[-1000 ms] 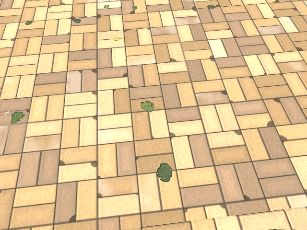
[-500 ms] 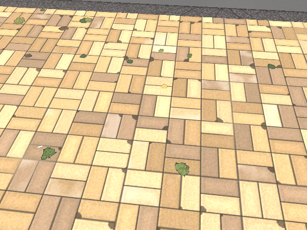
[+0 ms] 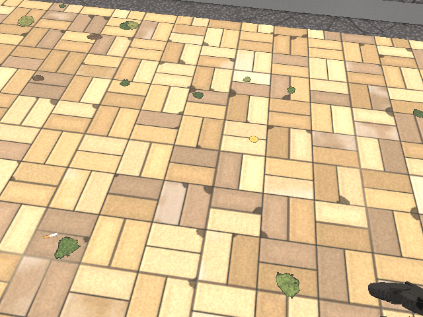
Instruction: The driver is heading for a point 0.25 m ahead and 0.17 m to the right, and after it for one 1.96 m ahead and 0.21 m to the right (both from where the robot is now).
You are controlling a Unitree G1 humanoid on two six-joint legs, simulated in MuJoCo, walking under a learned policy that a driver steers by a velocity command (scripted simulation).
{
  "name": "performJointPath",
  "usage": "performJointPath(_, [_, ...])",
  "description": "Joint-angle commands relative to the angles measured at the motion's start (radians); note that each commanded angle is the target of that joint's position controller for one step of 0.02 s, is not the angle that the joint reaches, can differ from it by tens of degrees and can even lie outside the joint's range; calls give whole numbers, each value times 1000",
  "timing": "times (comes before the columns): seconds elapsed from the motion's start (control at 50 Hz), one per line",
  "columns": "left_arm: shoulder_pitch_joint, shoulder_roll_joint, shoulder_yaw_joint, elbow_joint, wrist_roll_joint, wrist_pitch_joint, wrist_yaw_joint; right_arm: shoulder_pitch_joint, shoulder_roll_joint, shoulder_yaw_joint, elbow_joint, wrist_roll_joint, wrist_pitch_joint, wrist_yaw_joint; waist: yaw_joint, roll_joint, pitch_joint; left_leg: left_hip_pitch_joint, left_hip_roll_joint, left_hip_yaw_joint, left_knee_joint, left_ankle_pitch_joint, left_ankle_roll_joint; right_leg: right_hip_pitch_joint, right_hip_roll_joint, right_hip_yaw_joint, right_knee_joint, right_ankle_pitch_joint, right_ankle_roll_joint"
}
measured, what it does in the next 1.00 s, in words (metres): goes down: right foot, then left foot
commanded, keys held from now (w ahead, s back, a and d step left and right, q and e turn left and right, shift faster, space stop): w+e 0.02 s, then e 0.50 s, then no key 0.12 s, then q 0.36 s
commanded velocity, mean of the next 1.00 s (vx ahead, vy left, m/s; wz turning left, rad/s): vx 0.13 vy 0.00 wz -0.28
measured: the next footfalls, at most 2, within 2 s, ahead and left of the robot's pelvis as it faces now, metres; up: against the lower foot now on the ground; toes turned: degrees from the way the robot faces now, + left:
right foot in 0.42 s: +0.32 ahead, -0.09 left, +0.00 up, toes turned -14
left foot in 0.82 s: +0.35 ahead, +0.15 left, +0.00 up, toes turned -21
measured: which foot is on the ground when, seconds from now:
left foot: down 0.00-0.42, up 0.44-0.80, down 0.82-1.00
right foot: up 0.00-0.40, down 0.42-1.00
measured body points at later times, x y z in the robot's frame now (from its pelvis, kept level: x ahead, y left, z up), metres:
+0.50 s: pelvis +0.19 +0.02 -0.03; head +0.23 -0.01 +0.41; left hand +0.47 +0.20 -0.09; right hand +0.21 -0.28 -0.16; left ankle +0.10 +0.17 -0.66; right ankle +0.28 -0.08 -0.75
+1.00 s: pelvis +0.26 +0.04 -0.02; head +0.29 +0.05 +0.43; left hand +0.49 +0.25 -0.13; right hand +0.30 -0.25 -0.13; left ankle +0.32 +0.17 -0.75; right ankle +0.28 -0.08 -0.75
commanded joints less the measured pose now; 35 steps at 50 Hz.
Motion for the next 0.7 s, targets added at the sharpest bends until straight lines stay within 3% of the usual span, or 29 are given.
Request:
performJointPath(0.02, [171, -73, -26, -29, -13, -44, -21, 563, -241, -71, 176, -36, 26, -12, -160, 508, -187, 736, 193, -250, 223, 588, 24, -739, 71, 29, 770, 54, -5])
performJointPath(0.04, [163, -58, -26, -70, -55, -66, -8, 609, -303, -95, 215, -11, 53, -7, -154, 524, -250, 729, 320, -503, 9, 326, 139, -837, 88, 2, 867, 164, 10])
performJointPath(0.06, [20, -47, -32, -111, -90, -66, 19, 543, -295, -97, 230, -15, 58, -12, -156, 303, -160, 623, 378, -659, -183, -106, 186, -931, 74, -42, 868, 333, -15])
performJointPath(0.08, [-109, 8, -24, -119, -85, -50, 44, 406, -206, -61, 195, -28, 38, -15, -155, 147, -42, 451, 386, -607, -231, -1, 222, -900, 35, -61, 861, 414, -24])
performJointPath(0.1, [-131, 40, -13, -125, -58, -28, 54, 221, -140, -31, 170, -39, 11, -16, -74, 120, 29, 232, 396, -498, -146, 298, 247, -795, -3, -31, 803, 468, -38])
performJointPath(0.12, [-107, 71, 8, -89, -21, -7, 45, 131, -31, -6, 160, -32, -8, -21, -35, 32, 47, 122, 308, -297, -74, 273, 173, -685, -40, 37, 546, 563, -68])
performJointPath(0.14, [-145, 67, 17, -93, -17, 5, 38, 111, 11, 6, 173, -32, -11, -33, -44, 95, 63, 93, 237, -149, -81, 246, 123, -653, -27, 32, 429, 577, -75])
performJointPath(0.16, [-199, 63, 21, -127, -13, 4, 30, 112, -16, 5, 178, -36, -12, -55, -47, 133, 98, 47, 177, -49, -149, 215, 104, -605, -18, 3, 221, 671, -60])
performJointPath(0.2, [-307, -6, 1, -177, 9, -7, 5, 179, -48, -1, 202, -49, -8, -104, -80, 129, 101, 89, 157, 33, -178, 372, 135, -555, 5, -53, -95, 792, -41])
performJointPath(0.24, [-336, -50, -14, -203, 11, -6, -26, 227, -86, -8, 207, -41, 10, -132, -90, 102, 26, 161, 168, 83, -172, 494, 154, -452, 28, -122, -276, 885, -34])
performJointPath(0.28, [-393, -48, -15, -234, 7, 7, -54, 233, -128, -22, 203, -13, 26, -142, -109, 71, 14, 218, 181, 118, -172, 509, 150, -410, 39, -170, -371, 894, -50])
performJointPath(0.32, [-447, -29, -7, -266, 6, 18, -75, 249, -129, -29, 202, 4, 42, -142, -124, 43, 28, 257, 169, 158, -151, 453, 126, -371, 47, -194, -449, 874, -83])
performJointPath(0.38, [-385, 23, 17, -268, 12, 22, -96, 245, -156, -50, 177, 10, 61, -138, -90, 28, 5, 294, 149, 200, 12, 594, 105, -235, 103, -241, -519, 753, -142])
performJointPath(0.4, [-297, 54, 34, -246, 11, 19, -94, 229, -159, -54, 163, 12, 66, -135, -43, 2, -35, 274, 122, 222, 160, 580, 86, -110, 134, -251, -603, 787, -170])
performJointPath(0.42, [-207, 124, 60, -226, 13, 19, -71, 245, -145, -52, 147, 1, 61, -126, -4, -97, -96, 131, 49, 252, 414, 370, 26, 109, 99, -164, -680, 1093, -222])
performJointPath(0.44, [-227, 230, 69, -249, 13, 22, -47, 328, -31, -16, 108, -68, 49, -101, -99, -365, -175, -232, -125, 234, 819, -672, -48, 400, -197, 235, -602, 1651, -393])
performJointPath(0.46, [-201, 214, 54, -275, 28, 21, -49, 337, -86, -15, 96, -43, 35, -76, -53, -282, -397, -302, -171, -23, 984, -762, -46, 462, -315, 504, -707, 1440, -535])
performJointPath(0.48, [-273, 180, 46, -290, 29, 22, -51, 232, -123, -26, 69, -10, 41, -74, -44, -167, -302, -355, -137, -46, 983, -660, -36, 362, -265, 423, -752, 1254, -487])
performJointPath(0.5, [-343, 145, 36, -289, 8, 25, -47, 187, -111, -26, 51, -10, 56, -84, -82, -80, -187, -368, -108, -35, 895, -565, -31, 222, -207, 330, -779, 1110, -414])
performJointPath(0.52, [-387, 121, 27, -296, -5, 33, -43, 176, -103, -29, 59, -20, 74, -99, -111, -23, -124, -339, -83, -26, 809, -514, -35, 101, -164, 277, -803, 1000, -361])
performJointPath(0.56, [-443, 125, 28, -312, 15, 40, -45, 203, -110, -37, 59, -28, 104, -101, -160, -71, -92, -187, -78, 2, 690, -434, -37, -105, -101, 201, -835, 904, -315])
performJointPath(0.58, [-453, 129, 29, -313, 24, 39, -45, 211, -90, -34, 63, -27, 111, -99, -166, -95, -93, -148, -84, 18, 632, -416, -41, -145, -81, 171, -842, 900, -308])
performJointPath(0.64, [-424, 131, 28, -290, 26, 37, -28, 172, -51, -21, 48, -28, 116, -105, -145, -118, -117, -88, -81, 16, 487, -376, -57, -169, -71, 149, -850, 818, -302])
performJointPath(0.7, [-440, 71, 4, -270, 36, 37, -21, 155, -34, -12, 48, -27, 120, -100, -136, -155, -127, 20, -53, 15, 345, -315, -59, -199, -63, 117, -872, 612, -276])
Velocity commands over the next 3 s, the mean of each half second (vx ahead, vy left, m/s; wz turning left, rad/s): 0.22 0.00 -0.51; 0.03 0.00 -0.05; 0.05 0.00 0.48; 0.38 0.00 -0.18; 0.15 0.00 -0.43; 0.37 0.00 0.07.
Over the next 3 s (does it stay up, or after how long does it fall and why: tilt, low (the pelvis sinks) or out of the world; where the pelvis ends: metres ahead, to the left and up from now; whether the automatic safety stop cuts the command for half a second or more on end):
stays up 0.81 -0.05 -0.01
